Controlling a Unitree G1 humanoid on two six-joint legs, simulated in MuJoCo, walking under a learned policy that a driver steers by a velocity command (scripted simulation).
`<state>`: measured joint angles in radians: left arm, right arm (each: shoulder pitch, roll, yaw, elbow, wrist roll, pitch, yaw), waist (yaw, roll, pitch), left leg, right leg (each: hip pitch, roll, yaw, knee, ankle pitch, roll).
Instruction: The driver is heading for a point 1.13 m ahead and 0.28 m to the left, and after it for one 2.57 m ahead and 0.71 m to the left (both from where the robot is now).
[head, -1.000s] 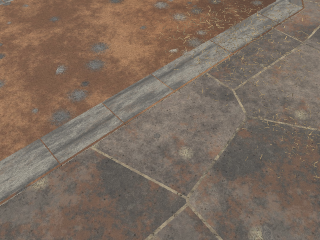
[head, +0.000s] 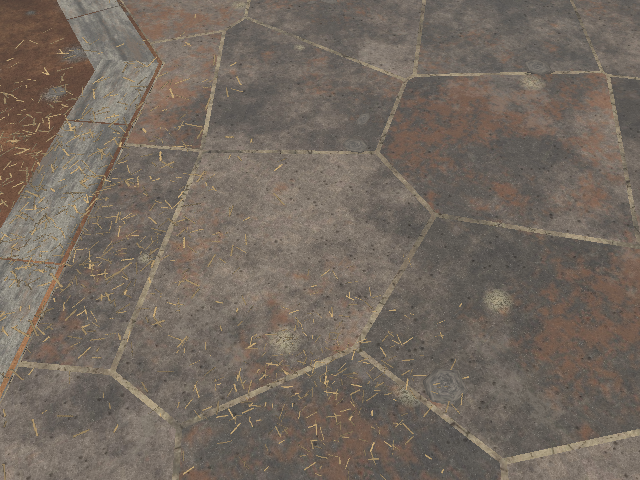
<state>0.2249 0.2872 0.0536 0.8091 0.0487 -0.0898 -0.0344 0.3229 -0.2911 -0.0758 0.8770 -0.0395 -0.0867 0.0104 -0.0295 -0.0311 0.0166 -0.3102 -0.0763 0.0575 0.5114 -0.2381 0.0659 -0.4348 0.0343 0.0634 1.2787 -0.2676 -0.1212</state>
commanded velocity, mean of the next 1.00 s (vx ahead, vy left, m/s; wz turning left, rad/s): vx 1.00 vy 0.00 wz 0.49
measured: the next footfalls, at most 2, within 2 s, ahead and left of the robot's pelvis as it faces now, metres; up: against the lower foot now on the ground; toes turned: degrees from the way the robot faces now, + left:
right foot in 0.28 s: +0.45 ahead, -0.12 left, +0.00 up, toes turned +11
left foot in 0.70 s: +0.77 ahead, +0.21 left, +0.00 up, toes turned +37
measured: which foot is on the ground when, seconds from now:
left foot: down 0.00-0.28, up 0.30-0.68, down 0.70-1.00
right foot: up 0.00-0.26, down 0.28-0.70, up 0.72-1.00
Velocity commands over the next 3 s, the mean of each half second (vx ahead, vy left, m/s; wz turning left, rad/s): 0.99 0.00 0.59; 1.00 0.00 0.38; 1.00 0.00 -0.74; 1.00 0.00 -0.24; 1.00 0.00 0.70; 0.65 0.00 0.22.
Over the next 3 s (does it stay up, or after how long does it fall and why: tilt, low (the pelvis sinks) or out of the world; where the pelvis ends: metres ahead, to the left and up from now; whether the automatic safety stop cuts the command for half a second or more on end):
stays up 2.63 0.71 -0.02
